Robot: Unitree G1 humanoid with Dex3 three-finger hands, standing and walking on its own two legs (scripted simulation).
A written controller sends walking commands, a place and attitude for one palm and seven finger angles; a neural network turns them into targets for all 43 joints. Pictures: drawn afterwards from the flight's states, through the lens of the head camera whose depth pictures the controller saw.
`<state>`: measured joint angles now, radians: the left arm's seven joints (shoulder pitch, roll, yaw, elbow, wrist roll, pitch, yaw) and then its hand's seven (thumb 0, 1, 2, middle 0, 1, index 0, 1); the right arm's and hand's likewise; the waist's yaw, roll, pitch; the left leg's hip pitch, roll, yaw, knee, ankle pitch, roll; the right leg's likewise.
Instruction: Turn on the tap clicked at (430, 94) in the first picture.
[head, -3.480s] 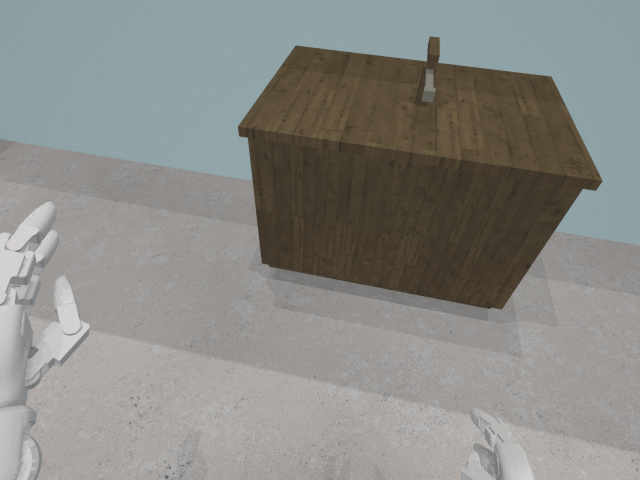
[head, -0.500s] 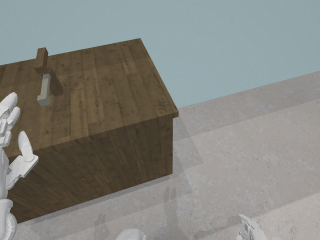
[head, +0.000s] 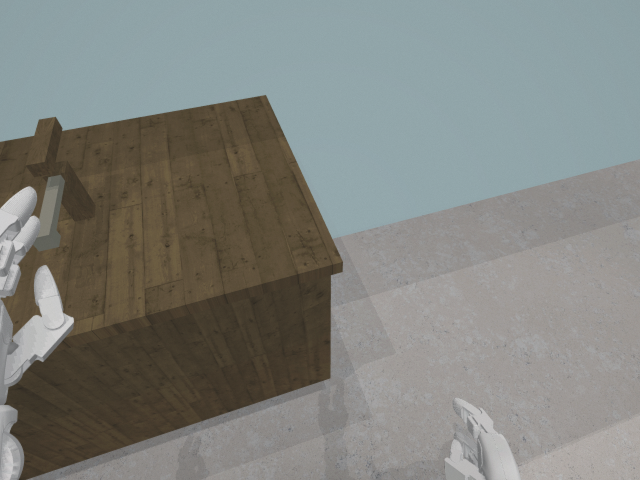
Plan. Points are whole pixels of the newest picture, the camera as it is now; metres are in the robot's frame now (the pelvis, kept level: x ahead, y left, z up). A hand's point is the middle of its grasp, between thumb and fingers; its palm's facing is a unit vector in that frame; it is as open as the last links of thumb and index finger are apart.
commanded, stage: come to a stop and stand still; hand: left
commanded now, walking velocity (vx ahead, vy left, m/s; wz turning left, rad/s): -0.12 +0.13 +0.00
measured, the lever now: (45, 237) +0.42 +0.45 +0.04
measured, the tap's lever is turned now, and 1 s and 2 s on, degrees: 0 0 0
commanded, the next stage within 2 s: look again from close up in 1.68 s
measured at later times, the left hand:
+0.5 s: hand (4, 341) +0.19 +0.28 +0.18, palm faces +0.35 -0.87 -0.36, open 7.4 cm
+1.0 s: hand out of the picture +0.16 +0.30 +0.17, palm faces +0.42 -0.84 -0.34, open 7.4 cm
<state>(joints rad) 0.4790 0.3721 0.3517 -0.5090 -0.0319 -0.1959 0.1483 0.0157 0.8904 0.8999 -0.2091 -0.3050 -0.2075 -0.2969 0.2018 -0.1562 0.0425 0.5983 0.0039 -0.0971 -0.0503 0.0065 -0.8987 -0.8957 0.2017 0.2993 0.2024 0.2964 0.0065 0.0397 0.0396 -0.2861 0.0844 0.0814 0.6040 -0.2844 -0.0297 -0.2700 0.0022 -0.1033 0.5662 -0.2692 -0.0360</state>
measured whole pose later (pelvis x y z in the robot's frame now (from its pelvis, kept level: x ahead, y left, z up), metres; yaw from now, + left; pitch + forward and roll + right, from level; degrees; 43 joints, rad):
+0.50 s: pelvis -0.04 +0.05 +0.01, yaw -2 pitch -2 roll +0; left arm 0.37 0.38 0.36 -0.43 -0.03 -0.28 0.10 0.02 0.90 0.90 -0.20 -0.30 -0.20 -0.30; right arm 0.24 -0.21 0.00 0.56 0.01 -0.17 -0.01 0.01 -0.90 -0.90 0.20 0.30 0.20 0.30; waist 0.02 -0.05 0.08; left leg -0.24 -0.03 0.07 0.47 -0.20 0.05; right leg -0.30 -0.03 -0.01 0.52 -0.25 -0.01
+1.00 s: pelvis -0.05 +0.05 +0.01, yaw +1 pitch -3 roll -1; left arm 0.35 0.34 0.33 -0.38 0.01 -0.25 0.08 0.02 0.89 0.90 -0.21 -0.30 -0.21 -0.30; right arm 0.22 -0.19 0.03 0.58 -0.01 -0.18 -0.01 0.01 -0.90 -0.90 0.20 0.30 0.20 0.30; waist 0.05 -0.03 0.04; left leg -0.22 -0.03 0.01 0.42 -0.16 0.05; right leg -0.20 0.04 0.06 0.35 -0.14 0.00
